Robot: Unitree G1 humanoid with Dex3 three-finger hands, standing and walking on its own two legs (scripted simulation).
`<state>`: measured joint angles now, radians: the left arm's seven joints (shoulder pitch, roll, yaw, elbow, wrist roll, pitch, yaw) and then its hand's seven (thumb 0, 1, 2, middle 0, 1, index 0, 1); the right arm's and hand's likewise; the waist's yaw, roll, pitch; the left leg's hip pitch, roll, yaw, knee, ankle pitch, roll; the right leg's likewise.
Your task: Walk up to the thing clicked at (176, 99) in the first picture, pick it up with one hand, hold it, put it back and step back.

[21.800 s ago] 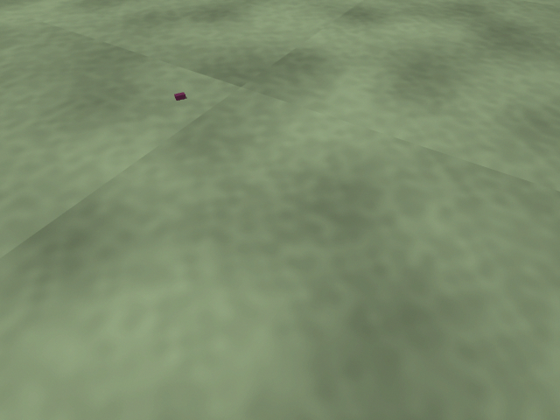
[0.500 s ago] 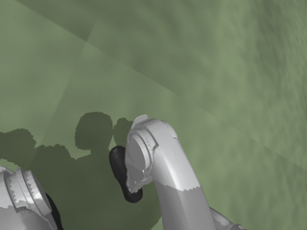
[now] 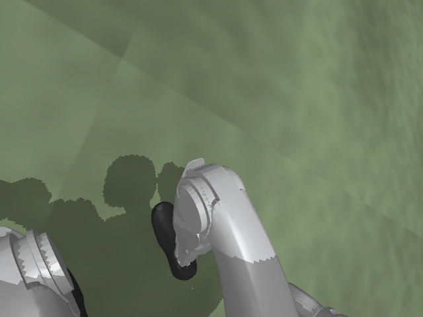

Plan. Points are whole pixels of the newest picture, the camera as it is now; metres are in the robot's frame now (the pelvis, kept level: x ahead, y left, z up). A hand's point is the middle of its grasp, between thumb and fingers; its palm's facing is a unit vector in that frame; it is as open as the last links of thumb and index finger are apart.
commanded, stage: settle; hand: left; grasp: from above
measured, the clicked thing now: out of the picture +0.44 +0.37 -0.30
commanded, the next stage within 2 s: lift in 0.74 s
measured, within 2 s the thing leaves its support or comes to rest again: leaves its support in 0.18 s
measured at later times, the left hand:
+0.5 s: hand out of the picture +0.43 +0.38 -0.19, palm faces -0.34 -0.25 -0.91, open 6.5 cm
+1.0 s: hand out of the picture +0.43 +0.36 -0.13, palm faces -0.33 -0.25 -0.91, open 6.5 cm
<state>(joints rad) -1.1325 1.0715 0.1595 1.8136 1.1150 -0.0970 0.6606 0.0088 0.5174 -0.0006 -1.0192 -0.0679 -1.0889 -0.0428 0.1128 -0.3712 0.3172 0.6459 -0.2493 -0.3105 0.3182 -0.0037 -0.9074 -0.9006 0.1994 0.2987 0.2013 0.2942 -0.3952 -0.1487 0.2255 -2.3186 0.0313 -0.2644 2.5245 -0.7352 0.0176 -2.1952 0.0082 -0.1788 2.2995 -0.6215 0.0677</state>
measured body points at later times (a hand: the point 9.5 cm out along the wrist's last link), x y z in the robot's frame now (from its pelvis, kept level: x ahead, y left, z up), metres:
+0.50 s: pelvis +0.01 +0.00 +0.01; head +0.26 +0.11 +0.36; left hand +0.45 +0.38 -0.14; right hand +0.07 -0.27 -0.07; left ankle +0.06 +0.12 -0.28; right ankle +0.13 -0.13 -0.28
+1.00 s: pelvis +0.01 -0.01 +0.01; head +0.24 +0.07 +0.39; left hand +0.45 +0.37 -0.08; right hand +0.09 -0.28 -0.09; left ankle +0.06 +0.12 -0.28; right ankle +0.13 -0.13 -0.28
